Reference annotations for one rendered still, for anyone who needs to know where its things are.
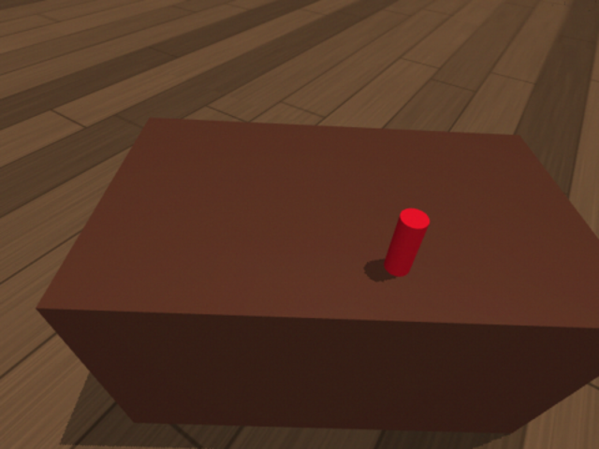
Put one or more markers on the can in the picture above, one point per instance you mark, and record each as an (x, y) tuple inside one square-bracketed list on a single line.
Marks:
[(408, 235)]

